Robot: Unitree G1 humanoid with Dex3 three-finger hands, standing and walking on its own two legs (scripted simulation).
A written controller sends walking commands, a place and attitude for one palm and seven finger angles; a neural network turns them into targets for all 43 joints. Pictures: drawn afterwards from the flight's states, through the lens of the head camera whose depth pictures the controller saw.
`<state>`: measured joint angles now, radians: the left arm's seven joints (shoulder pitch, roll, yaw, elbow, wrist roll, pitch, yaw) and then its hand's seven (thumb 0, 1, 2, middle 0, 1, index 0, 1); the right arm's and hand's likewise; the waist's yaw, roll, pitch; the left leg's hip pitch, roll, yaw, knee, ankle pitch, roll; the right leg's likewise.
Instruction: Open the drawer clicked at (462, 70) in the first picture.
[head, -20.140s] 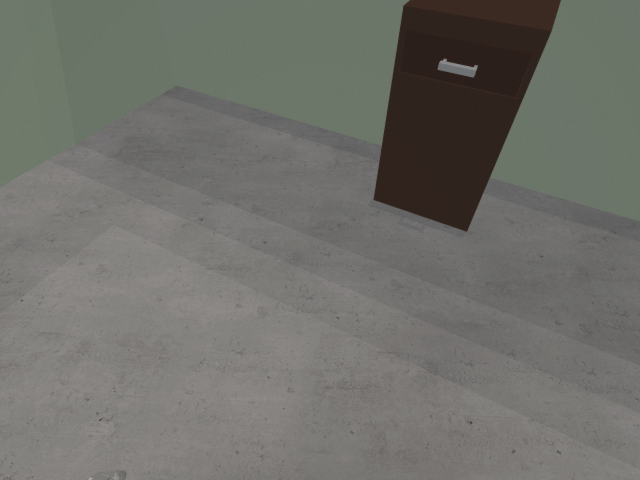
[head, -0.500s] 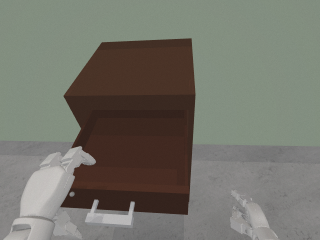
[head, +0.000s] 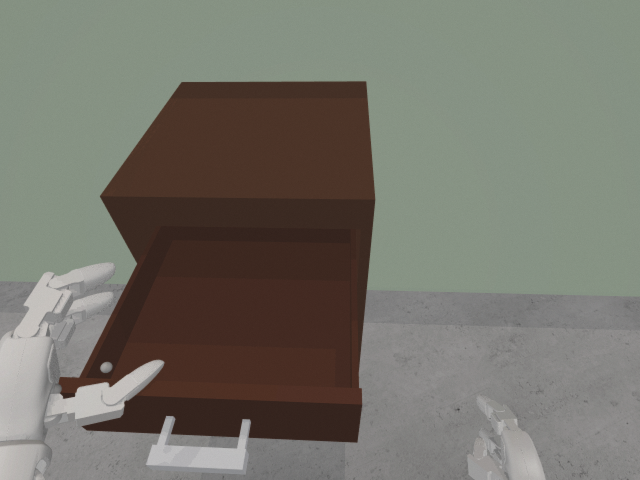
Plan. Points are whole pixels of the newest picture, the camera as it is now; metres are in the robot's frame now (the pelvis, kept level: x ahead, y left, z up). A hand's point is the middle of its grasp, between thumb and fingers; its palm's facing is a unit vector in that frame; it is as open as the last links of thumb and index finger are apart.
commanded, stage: draw the hand back to the body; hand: left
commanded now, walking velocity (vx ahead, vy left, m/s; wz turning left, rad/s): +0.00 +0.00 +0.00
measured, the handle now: (202, 442) +0.18 +0.18 -0.06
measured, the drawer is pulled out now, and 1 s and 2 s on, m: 0.30 0.30 0.30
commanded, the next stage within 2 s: step back with the hand held close in 0.46 s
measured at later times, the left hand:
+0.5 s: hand (95, 361) +0.18 +0.23 +0.16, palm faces +0.39 -0.83 -0.40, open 7.6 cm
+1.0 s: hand (68, 382) +0.16 +0.24 +0.15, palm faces +0.26 -0.81 -0.53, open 7.4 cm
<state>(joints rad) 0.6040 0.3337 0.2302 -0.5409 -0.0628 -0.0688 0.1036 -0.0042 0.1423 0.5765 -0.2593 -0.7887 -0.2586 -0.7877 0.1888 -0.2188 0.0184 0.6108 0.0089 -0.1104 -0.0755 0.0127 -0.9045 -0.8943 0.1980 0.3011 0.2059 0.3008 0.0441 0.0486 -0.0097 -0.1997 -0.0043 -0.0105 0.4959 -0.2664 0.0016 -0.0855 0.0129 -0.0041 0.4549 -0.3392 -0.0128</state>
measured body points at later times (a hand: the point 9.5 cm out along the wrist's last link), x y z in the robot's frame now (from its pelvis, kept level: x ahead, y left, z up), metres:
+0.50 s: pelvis +0.00 -0.01 +0.00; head -0.01 -0.04 +0.45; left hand +0.15 +0.27 +0.18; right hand +0.20 -0.22 -0.08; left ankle +0.00 +0.12 -0.74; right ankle -0.06 -0.11 -0.74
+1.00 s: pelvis -0.04 +0.01 +0.00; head +0.00 +0.01 +0.45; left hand +0.14 +0.28 +0.18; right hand +0.15 -0.23 -0.08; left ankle +0.00 +0.12 -0.74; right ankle -0.06 -0.11 -0.74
